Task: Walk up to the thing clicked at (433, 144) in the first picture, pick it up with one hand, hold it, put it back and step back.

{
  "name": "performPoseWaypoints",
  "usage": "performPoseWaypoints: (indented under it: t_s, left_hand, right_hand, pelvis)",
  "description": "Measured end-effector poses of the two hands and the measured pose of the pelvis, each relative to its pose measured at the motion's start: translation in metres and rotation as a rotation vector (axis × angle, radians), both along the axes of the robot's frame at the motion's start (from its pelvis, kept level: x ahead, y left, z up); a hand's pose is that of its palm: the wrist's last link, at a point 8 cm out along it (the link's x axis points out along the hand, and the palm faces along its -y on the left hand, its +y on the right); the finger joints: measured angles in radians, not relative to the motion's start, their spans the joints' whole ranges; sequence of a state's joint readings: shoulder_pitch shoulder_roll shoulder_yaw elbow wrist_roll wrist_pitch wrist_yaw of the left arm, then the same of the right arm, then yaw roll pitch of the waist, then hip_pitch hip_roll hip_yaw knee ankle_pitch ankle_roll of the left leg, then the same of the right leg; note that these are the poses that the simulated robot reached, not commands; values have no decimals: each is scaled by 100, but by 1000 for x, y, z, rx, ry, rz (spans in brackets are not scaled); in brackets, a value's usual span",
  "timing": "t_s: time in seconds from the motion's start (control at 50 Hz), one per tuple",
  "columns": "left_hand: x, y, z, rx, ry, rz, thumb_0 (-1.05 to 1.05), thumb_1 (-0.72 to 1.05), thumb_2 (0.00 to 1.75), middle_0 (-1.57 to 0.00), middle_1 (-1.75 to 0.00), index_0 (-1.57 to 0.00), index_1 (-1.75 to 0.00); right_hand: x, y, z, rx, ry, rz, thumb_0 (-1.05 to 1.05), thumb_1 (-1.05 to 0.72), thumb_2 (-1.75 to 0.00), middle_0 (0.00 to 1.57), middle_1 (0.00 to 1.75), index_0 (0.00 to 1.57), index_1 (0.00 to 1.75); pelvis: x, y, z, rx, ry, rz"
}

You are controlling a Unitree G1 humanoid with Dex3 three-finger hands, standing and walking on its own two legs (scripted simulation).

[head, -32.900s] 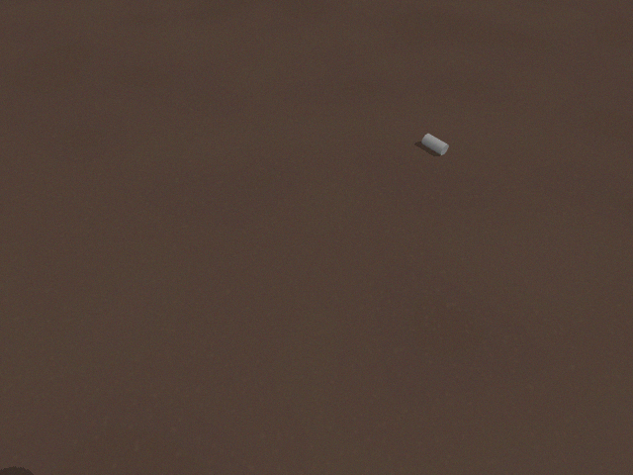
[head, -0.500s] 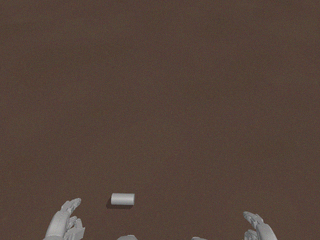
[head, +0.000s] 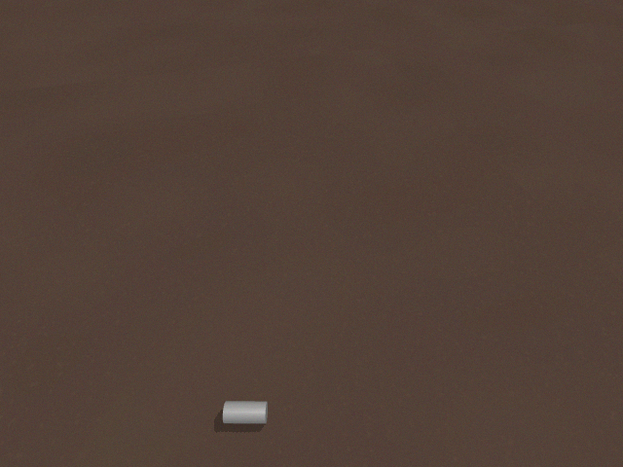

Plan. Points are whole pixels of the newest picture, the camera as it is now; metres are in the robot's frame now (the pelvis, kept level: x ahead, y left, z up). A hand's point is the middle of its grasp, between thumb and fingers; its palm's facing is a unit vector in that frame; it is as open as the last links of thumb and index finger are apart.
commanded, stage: stand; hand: left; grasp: from above
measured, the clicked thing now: (245, 412) +0.42 +0.22 -0.74
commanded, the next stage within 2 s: step back in 1.86 s
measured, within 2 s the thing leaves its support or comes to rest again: neither
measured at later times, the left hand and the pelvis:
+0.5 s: hand out of the picture +0.06 +0.23 -0.15, palm faces +0.02 -0.94 -0.33, open 7.4 cm; pelvis +0.00 -0.01 +0.01, yaw +0 degrees
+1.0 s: hand out of the picture +0.08 +0.23 -0.15, palm faces +0.00 -0.94 -0.33, open 7.4 cm; pelvis +0.01 -0.01 +0.01, yaw -1 degrees
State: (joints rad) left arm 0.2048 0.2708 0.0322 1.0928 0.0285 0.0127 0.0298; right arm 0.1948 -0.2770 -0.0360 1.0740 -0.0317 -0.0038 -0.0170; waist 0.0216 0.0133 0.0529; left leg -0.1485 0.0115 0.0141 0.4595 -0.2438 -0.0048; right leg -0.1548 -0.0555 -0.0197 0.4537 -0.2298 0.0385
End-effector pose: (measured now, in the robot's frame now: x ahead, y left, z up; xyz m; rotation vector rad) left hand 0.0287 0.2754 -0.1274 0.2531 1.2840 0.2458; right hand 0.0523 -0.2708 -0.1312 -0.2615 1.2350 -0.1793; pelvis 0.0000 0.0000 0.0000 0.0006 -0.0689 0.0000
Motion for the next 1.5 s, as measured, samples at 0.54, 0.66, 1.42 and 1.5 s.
performPoseWaypoints:
  t_s: [0.54, 0.66, 1.42, 1.5]
  left_hand:
    - [23, -6, 10, 10, -13, -29, 0, 90, 90, -21, -30, -20, -30]
    - [30, -6, 10, 9, -19, -37, 0, 90, 90, -21, -30, -20, -30]
    - [55, 0, 14, 17, -28, -63, 0, 90, 90, -21, -30, -20, -30]
    - [58, 0, 14, 15, -31, -67, 0, 90, 90, -21, -30, -20, -30]
  right_hand:
    - [3, -24, 6, -14, 14, -7, 0, -91, -90, 20, 30, 20, 30]
    - [4, -26, 7, -17, 18, -8, 0, -91, -90, 20, 30, 20, 30]
    - [20, -31, 10, -22, 16, -8, 0, -91, -90, 20, 30, 20, 30]
    - [22, -32, 11, -24, 14, -8, 0, -91, -90, 20, 30, 20, 30]
  pelvis:
    - [1, -12, 6, -1, 5, -9]
    - [3, -13, 7, -1, 9, -12]
    - [15, -13, 8, 1, 29, -20]
    - [16, -13, 8, 0, 30, -21]
